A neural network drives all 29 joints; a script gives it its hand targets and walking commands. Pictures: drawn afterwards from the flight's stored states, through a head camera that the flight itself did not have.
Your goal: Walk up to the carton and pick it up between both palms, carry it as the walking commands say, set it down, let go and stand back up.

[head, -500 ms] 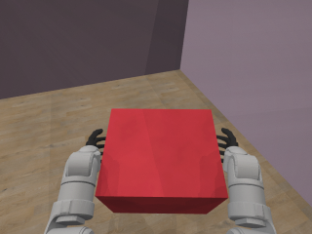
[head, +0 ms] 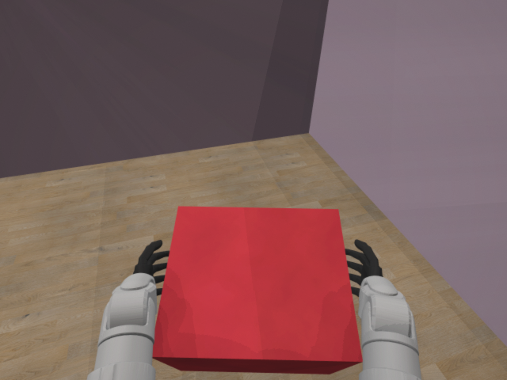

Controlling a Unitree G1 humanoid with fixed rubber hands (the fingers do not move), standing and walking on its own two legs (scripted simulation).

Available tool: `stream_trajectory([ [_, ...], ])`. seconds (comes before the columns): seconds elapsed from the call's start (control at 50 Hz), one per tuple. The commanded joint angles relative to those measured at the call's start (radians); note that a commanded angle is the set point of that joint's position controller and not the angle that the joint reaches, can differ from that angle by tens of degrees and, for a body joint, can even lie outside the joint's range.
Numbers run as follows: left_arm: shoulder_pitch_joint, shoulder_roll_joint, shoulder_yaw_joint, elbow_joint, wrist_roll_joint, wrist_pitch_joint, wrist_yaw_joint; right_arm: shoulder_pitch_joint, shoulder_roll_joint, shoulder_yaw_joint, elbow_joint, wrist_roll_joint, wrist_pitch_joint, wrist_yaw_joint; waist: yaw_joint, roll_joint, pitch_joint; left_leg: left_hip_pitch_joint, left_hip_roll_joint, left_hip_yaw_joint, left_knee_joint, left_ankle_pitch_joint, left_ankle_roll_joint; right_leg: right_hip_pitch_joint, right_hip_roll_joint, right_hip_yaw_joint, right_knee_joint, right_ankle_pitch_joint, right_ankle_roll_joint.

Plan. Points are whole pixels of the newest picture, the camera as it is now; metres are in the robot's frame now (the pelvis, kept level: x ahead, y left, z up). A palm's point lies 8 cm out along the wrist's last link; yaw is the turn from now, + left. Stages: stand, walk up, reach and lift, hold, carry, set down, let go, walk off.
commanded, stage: hold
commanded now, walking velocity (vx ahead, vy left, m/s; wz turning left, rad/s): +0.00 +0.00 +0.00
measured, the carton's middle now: (256, 293) +0.32 +0.01 -0.04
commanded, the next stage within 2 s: set down in 0.58 s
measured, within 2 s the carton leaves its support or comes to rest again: neither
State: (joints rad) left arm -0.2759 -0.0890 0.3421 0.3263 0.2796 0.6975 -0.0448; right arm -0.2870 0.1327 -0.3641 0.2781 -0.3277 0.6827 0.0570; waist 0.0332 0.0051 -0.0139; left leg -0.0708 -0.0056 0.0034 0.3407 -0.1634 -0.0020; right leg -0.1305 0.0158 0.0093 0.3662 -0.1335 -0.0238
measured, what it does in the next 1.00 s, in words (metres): stands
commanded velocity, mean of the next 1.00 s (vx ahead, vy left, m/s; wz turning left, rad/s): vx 0.00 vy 0.00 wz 0.00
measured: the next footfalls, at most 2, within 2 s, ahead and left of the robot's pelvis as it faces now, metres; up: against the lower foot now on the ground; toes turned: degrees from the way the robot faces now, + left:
none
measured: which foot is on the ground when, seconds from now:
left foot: down 0.00-1.00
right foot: down 0.00-1.00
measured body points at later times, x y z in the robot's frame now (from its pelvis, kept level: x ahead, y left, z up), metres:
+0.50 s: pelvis +0.05 +0.00 +0.01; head +0.00 +0.01 +0.45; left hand +0.30 +0.21 +0.02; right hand +0.33 -0.16 +0.04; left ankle +0.02 +0.12 -0.75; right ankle +0.05 -0.10 -0.75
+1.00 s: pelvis +0.04 +0.01 +0.00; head +0.06 +0.01 +0.45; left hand +0.31 +0.20 -0.02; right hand +0.33 -0.17 -0.01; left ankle +0.02 +0.12 -0.75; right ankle +0.05 -0.10 -0.75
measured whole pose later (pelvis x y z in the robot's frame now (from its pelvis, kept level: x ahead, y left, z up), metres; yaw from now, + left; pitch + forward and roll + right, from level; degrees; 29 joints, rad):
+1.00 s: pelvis +0.04 +0.01 +0.00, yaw -1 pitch +1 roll +0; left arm -0.13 -0.13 0.31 0.24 0.27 0.57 -0.01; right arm -0.16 0.13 -0.32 0.24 -0.28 0.54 0.07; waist 0.03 0.00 0.01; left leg -0.16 -0.02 -0.01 0.33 -0.20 0.01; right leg -0.22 0.04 0.07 0.35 -0.15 -0.01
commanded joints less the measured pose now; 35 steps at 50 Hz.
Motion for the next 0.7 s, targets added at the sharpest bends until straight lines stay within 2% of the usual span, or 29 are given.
stream_trajectory([
  [0.0, -0.815, -0.861, -0.524, 0.001, -0.26, -0.071, -0.312, -0.69, 0.828, 0.568, 0.06, 0.258, -0.039, 0.306, -0.035, -0.028, -0.23, -0.1, -0.005, -0.07, -0.135, -0.258, 0.057, 0.184, 0.035, 0.061, -0.065, -0.153, 0.024],
  [0.02, -0.803, -0.838, -0.484, 0.046, -0.236, -0.069, -0.319, -0.68, 0.844, 0.565, 0.094, 0.259, -0.035, 0.302, -0.003, -0.028, -0.226, -0.115, -0.011, -0.069, -0.142, -0.268, 0.061, 0.197, 0.036, 0.05, -0.081, -0.185, 0.029],
  [0.04, -0.849, -0.853, -0.488, 0.043, -0.248, -0.071, -0.326, -0.658, 0.881, 0.553, 0.128, 0.254, -0.033, 0.303, -0.023, -0.039, -0.204, -0.075, -0.028, -0.044, -0.116, -0.215, 0.058, 0.167, 0.02, 0.066, -0.108, -0.193, 0.029],
  [0.06, -0.801, -0.835, -0.466, 0.071, -0.226, -0.066, -0.332, -0.656, 0.869, 0.538, 0.138, 0.245, -0.028, 0.304, -0.008, -0.057, -0.177, -0.072, -0.025, -0.049, -0.118, -0.198, 0.051, 0.15, 0.024, 0.05, -0.122, -0.196, 0.03],
  [0.1, -0.723, -0.822, -0.442, 0.051, -0.218, -0.077, -0.35, -0.609, 0.907, 0.576, 0.107, 0.258, -0.026, 0.292, 0.024, -0.02, -0.229, -0.039, -0.044, -0.019, -0.114, -0.063, 0.049, 0.2, -0.002, 0.07, -0.148, -0.06, 0.041],
  [0.12, -0.684, -0.823, -0.455, 0.062, -0.222, -0.067, -0.352, -0.526, 0.905, 0.562, 0.133, 0.247, -0.024, 0.281, 0.017, 0.008, -0.224, -0.002, -0.042, -0.021, -0.126, 0.006, 0.038, 0.223, 0.004, 0.066, -0.156, 0.027, 0.035],
  [0.14, -0.683, -0.776, -0.436, -0.003, -0.208, -0.071, -0.349, -0.509, 0.906, 0.555, 0.147, 0.236, -0.019, 0.279, 0.03, -0.022, -0.222, -0.03, -0.049, -0.025, -0.142, 0.029, 0.039, 0.264, -0.013, 0.084, -0.166, 0.11, 0.053],
  [0.16, -0.623, -0.793, -0.412, 0.049, -0.195, -0.051, -0.348, -0.517, 0.865, 0.551, 0.125, 0.232, -0.014, 0.28, 0.034, -0.027, -0.175, -0.016, -0.05, -0.033, -0.153, 0.032, 0.039, 0.241, -0.001, 0.074, -0.169, 0.092, 0.046],
  [0.18, -0.596, -0.795, -0.434, 0.019, -0.203, -0.053, -0.35, -0.503, 0.866, 0.57, 0.088, 0.236, -0.016, 0.273, 0.022, -0.029, -0.207, 0.012, -0.05, -0.039, -0.155, 0.084, 0.04, 0.262, 0.005, 0.07, -0.168, 0.158, 0.046],
  [0.2, -0.578, -0.799, -0.481, -0.021, -0.213, -0.05, -0.351, -0.431, 0.861, 0.547, 0.074, 0.23, -0.006, 0.265, -0.025, -0.018, -0.207, 0.034, -0.047, -0.049, -0.159, 0.126, 0.033, 0.286, 0.007, 0.06, -0.176, 0.223, 0.044],
  [0.22, -0.556, -0.809, -0.467, -0.062, -0.211, -0.051, -0.351, -0.499, 0.851, 0.611, -0.011, 0.25, -0.016, 0.27, 0.013, -0.043, -0.249, 0.046, -0.054, -0.047, -0.157, 0.157, 0.03, 0.298, 0.012, 0.069, -0.161, 0.269, 0.051],
  [0.24, -0.497, -0.764, -0.459, -0.058, -0.206, -0.044, -0.346, -0.409, 0.845, 0.594, 0.028, 0.252, -0.003, 0.264, 0.026, -0.006, -0.21, 0.023, -0.051, -0.047, -0.174, 0.165, 0.034, 0.32, 0.003, 0.071, -0.166, 0.296, 0.051],
  [0.26, -0.544, -0.794, -0.522, -0.142, -0.242, -0.046, -0.347, -0.357, 0.855, 0.596, 0.006, 0.247, -0.002, 0.258, -0.027, -0.012, -0.211, 0.062, -0.05, -0.05, -0.169, 0.196, 0.027, 0.317, 0.005, 0.079, -0.172, 0.345, 0.048],
  [0.28, -0.5, -0.79, -0.522, -0.129, -0.228, -0.032, -0.334, -0.366, 0.833, 0.591, -0.017, 0.248, 0.004, 0.256, -0.012, 0.011, -0.188, 0.035, -0.051, -0.053, -0.182, 0.189, 0.021, 0.33, 0.02, 0.054, -0.167, 0.323, 0.038],
  [0.32, -0.591, -0.81, -0.59, -0.213, -0.272, -0.044, -0.341, -0.39, 0.822, 0.597, -0.084, 0.254, -0.008, 0.254, -0.06, 0.0, -0.236, 0.066, -0.058, -0.055, -0.161, 0.189, 0.014, 0.311, 0.037, 0.045, -0.172, 0.263, 0.028],
  [0.34, -0.506, -0.802, -0.574, -0.235, -0.258, -0.039, -0.329, -0.414, 0.813, 0.661, -0.141, 0.273, -0.007, 0.263, -0.017, -0.047, -0.269, 0.071, -0.061, -0.05, -0.163, 0.218, 0.012, 0.329, 0.044, 0.042, -0.167, 0.292, 0.037],
  [0.36, -0.53, -0.805, -0.602, -0.286, -0.26, -0.044, -0.322, -0.421, 0.829, 0.675, -0.16, 0.292, -0.015, 0.266, -0.015, 0.002, -0.282, 0.053, -0.063, -0.049, -0.151, 0.223, 0.01, 0.334, 0.029, 0.058, -0.146, 0.321, 0.036],
  [0.38, -0.53, -0.789, -0.603, -0.3, -0.265, -0.038, -0.315, -0.421, 0.815, 0.662, -0.165, 0.299, -0.011, 0.267, -0.022, -0.037, -0.294, 0.035, -0.061, -0.056, -0.152, 0.227, 0.012, 0.348, 0.041, 0.051, -0.148, 0.302, 0.036],
  [0.4, -0.491, -0.79, -0.618, -0.313, -0.266, -0.04, -0.306, -0.397, 0.824, 0.692, -0.172, 0.312, -0.014, 0.263, -0.001, 0.003, -0.282, 0.024, -0.058, -0.056, -0.152, 0.233, 0.013, 0.355, 0.033, 0.064, -0.138, 0.31, 0.033],
  [0.44, -0.43, -0.769, -0.641, -0.373, -0.273, -0.042, -0.287, -0.326, 0.79, 0.71, -0.207, 0.308, -0.018, 0.266, -0.017, -0.053, -0.329, 0.067, -0.055, -0.076, -0.14, 0.34, 0.007, 0.358, 0.037, 0.063, -0.129, 0.434, 0.041],
  [0.48, -0.434, -0.747, -0.64, -0.359, -0.257, -0.024, -0.274, -0.275, 0.774, 0.653, -0.14, 0.297, -0.006, 0.259, -0.021, 0.036, -0.234, 0.024, -0.051, -0.067, -0.155, 0.27, -0.002, 0.344, 0.025, 0.076, -0.14, 0.381, 0.029],
  [0.52, -0.376, -0.742, -0.625, -0.331, -0.247, -0.02, -0.26, -0.285, 0.738, 0.691, -0.162, 0.305, -0.008, 0.262, 0.025, 0.047, -0.26, 0.003, -0.048, -0.068, -0.151, 0.288, -0.001, 0.347, 0.036, 0.066, -0.124, 0.327, 0.023],
  [0.56, -0.324, -0.756, -0.648, -0.355, -0.259, -0.021, -0.255, -0.278, 0.738, 0.72, -0.217, 0.321, -0.017, 0.26, 0.017, 0.035, -0.27, 0.057, -0.042, -0.073, -0.132, 0.355, -0.001, 0.316, 0.042, 0.069, -0.121, 0.328, 0.024],
  [0.58, -0.298, -0.768, -0.671, -0.355, -0.268, -0.018, -0.233, -0.229, 0.704, 0.659, -0.224, 0.309, -0.012, 0.255, -0.087, 0.067, -0.158, 0.028, -0.068, -0.097, -0.12, 0.301, -0.002, 0.171, 0.09, 0.068, -0.132, 0.245, -0.001],
  [0.6, -0.367, -0.765, -0.655, -0.377, -0.264, -0.025, -0.229, -0.194, 0.67, 0.615, -0.182, 0.256, -0.004, 0.248, -0.107, 0.045, -0.134, 0.031, -0.057, -0.094, -0.127, 0.297, -0.008, 0.153, 0.109, 0.061, -0.134, 0.216, -0.012],
  [0.62, -0.353, -0.747, -0.641, -0.363, -0.26, -0.021, -0.225, -0.197, 0.647, 0.616, -0.192, 0.256, -0.008, 0.25, -0.107, 0.036, -0.125, -0.01, -0.063, -0.103, -0.129, 0.29, -0.008, 0.169, 0.107, 0.048, -0.131, 0.229, -0.017],
  [0.64, -0.266, -0.769, -0.62, -0.305, -0.236, -0.022, -0.217, -0.221, 0.65, 0.64, -0.218, 0.277, -0.019, 0.25, -0.049, 0.085, -0.172, 0.02, -0.078, -0.097, -0.106, 0.348, -0.01, 0.188, 0.101, 0.068, -0.113, 0.254, -0.014],
  [0.66, -0.294, -0.754, -0.623, -0.31, -0.242, -0.029, -0.21, -0.198, 0.635, 0.632, -0.207, 0.269, -0.026, 0.253, -0.075, 0.067, -0.183, 0.037, -0.076, -0.099, -0.102, 0.348, -0.016, 0.172, 0.102, 0.071, -0.116, 0.251, -0.016],
  [0.68, -0.289, -0.768, -0.633, -0.343, -0.242, -0.045, -0.203, -0.172, 0.654, 0.666, -0.19, 0.287, -0.028, 0.256, -0.032, 0.065, -0.188, 0.015, -0.07, -0.103, -0.101, 0.321, -0.013, 0.181, 0.102, 0.074, -0.103, 0.205, -0.025],
])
